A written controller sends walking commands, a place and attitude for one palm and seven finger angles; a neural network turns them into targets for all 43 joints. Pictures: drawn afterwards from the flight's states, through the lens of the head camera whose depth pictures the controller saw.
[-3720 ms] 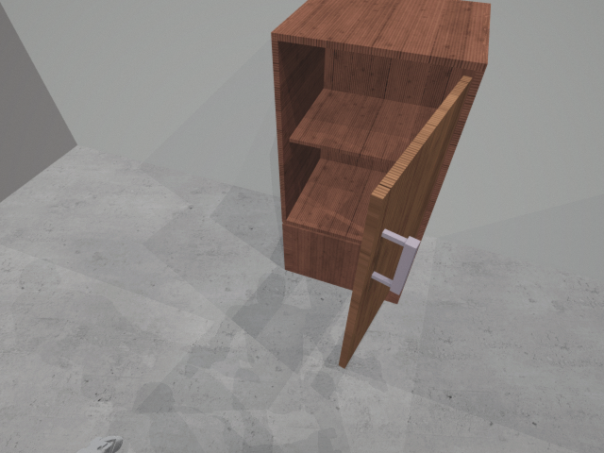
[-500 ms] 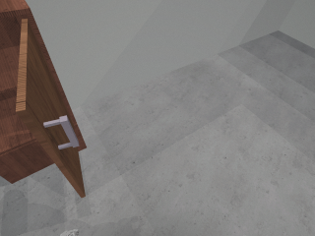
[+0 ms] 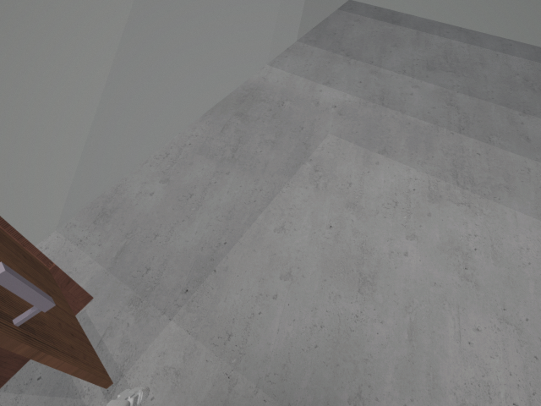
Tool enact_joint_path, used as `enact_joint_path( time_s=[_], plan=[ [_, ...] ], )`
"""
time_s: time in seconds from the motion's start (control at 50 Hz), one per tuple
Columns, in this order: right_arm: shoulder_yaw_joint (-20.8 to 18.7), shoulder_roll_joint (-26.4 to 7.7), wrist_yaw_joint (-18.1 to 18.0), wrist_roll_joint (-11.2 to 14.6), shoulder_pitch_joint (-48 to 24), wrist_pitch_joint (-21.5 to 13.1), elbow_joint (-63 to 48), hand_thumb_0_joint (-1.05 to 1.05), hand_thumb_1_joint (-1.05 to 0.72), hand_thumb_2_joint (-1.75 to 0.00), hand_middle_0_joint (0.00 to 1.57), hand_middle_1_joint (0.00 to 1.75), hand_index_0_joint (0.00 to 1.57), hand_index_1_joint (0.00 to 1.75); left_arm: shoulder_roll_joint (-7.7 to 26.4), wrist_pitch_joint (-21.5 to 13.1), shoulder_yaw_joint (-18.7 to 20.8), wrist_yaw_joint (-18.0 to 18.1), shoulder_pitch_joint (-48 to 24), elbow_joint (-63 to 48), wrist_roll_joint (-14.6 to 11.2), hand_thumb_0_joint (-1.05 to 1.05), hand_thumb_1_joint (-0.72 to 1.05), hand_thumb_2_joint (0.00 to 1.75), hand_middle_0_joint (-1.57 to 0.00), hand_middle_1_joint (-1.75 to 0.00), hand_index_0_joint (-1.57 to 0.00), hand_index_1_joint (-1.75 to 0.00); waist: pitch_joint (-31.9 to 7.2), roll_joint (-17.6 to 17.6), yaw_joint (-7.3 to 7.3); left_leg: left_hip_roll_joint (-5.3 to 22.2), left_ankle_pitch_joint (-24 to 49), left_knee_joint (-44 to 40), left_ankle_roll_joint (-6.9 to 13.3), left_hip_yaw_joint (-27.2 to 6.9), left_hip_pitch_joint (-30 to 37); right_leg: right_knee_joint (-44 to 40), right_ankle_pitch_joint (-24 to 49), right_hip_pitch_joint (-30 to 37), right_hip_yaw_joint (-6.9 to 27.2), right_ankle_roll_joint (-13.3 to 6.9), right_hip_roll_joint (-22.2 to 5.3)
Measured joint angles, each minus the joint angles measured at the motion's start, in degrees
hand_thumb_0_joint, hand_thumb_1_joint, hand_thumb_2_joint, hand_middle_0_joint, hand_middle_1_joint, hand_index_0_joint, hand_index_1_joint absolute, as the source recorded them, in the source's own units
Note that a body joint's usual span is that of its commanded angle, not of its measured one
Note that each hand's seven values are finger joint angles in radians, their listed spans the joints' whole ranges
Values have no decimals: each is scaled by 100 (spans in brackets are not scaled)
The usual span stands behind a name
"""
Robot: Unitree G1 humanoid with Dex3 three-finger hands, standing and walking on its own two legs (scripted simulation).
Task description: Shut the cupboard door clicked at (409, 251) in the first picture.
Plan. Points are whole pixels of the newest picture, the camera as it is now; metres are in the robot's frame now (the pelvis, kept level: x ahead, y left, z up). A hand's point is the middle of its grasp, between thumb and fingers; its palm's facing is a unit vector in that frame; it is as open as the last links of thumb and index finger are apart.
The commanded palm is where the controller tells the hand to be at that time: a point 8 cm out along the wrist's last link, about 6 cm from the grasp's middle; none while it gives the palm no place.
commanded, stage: walk around to get in front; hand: left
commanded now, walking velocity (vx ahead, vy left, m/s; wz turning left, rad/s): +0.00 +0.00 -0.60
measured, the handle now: (11, 297) +0.27 +0.41 -0.02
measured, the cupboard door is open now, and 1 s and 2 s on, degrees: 77 77 77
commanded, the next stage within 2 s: none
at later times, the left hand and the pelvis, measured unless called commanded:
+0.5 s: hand out of the picture +0.14 +0.22 -0.16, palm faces -0.24 -0.96 -0.16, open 7.4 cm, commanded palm none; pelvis +0.02 +0.04 +0.01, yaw -18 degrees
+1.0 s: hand (283, 285) +0.36 -0.01 -0.16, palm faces -0.62 -0.77 -0.15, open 7.4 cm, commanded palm none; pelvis +0.13 -0.06 -0.01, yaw -35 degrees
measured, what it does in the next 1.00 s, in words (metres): walks ahead, turning right: left foot, then right foot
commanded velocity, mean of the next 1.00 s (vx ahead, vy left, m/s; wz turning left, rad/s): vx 0.24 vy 0.00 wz -0.55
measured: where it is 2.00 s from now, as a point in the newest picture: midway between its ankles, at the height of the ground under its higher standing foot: (349, 336)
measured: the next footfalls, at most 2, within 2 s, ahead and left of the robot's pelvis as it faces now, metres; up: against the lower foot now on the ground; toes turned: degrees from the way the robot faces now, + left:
left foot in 0.38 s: +0.08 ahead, +0.12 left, +0.00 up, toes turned -8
right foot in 0.96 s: +0.16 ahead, -0.19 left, +0.00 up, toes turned -43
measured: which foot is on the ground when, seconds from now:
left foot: up 0.00-0.36, down 0.38-0.98, up 1.00-1.00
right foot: down 0.00-0.38, up 0.40-0.94, down 0.96-1.00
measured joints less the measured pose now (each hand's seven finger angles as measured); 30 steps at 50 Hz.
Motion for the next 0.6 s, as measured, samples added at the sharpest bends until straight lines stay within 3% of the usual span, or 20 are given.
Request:
enact_joint_path(
  time_s=[0.04, 0.08, 0.14, 0.22, 0.36, 0.4, 0.46, 0.52, 0.6],
  plan=[
    [-37, -118, -26, 6, -10, 153, 33, 0, -90, -90, 20, 30, 21, 30, -81, -92, -55, 69, -60, -9, -18, 1, 91, 89, -20, -30, -19, -30, 9, 159, -17, -88, -687, 935, -186, -673, -409, 184, -133, -78, 35, -125, 116],
    [-45, -157, -59, 0, -67, 262, 55, 0, -91, -90, 20, 30, 20, 30, -107, -128, -66, 125, -38, -30, -32, 1, 91, 89, -20, -30, -20, -30, -13, 150, -1, -289, -761, 1767, -284, -1201, -756, 108, -103, -39, 151, -145, 168],
    [-46, -156, -56, -9, -191, 262, -9, 0, -91, -90, 20, 30, 20, 30, -84, -118, -72, 158, 22, -18, -40, 1, 91, 89, -20, -30, -20, -30, -44, 69, 18, -414, -371, 2190, -397, -1548, -1021, -179, 111, 58, 370, -142, 247],
    [-28, -125, -56, 1, -375, 206, -176, 0, -91, -90, 20, 30, 20, 30, -26, -108, -82, 140, 104, 15, -31, 1, 90, 89, -21, -30, -20, -30, -77, -50, 56, -516, -196, 1940, -474, -1736, -1053, -375, 287, 70, 659, -134, 331],
    [63, -61, -70, 43, -547, 57, -444, 0, -91, -90, 20, 30, 20, 30, 115, -6, -19, 93, 254, 52, -10, 1, 90, 89, -21, -30, -20, -30, -165, -293, 217, -832, -168, 204, -360, -1680, -307, -208, 290, -122, 1155, 63, 429],
    [121, -27, -74, 19, -457, -64, -501, 0, -91, -90, 20, 30, 20, 30, 190, 55, 31, 71, 340, 69, -32, 1, 90, 89, -21, -30, -20, -30, -262, -407, 219, -908, 216, -396, -103, -1550, -21, 227, -153, -312, 1300, 69, 461],
    [231, 23, -73, -35, -239, -177, -489, 0, -91, -90, 20, 30, 20, 30, 242, 158, 127, -11, 449, 173, 7, 1, 91, 89, -20, -30, -20, -30, -367, -420, 193, -793, 184, -432, 227, -1315, 144, 1811, -768, -877, 976, 93, 469],
    [282, 91, -105, -37, 37, -223, -336, 0, -91, -90, 20, 30, 21, 30, 284, 121, 194, -138, 493, 207, 48, 1, 91, 89, -20, -30, -20, -30, -405, -388, 184, -707, 343, -982, 257, -1143, 515, 3044, -208, -1347, 632, 163, 310],
    [274, 179, -130, -10, 389, -316, -94, 0, -91, -90, 20, 30, 21, 30, 266, 63, 223, -177, 552, 223, 57, 1, 91, 90, -20, -30, -19, -30, -419, -341, 179, -647, 491, -1539, 262, -881, 894, 3520, 447, -1656, 510, 268, 80]
  ],
)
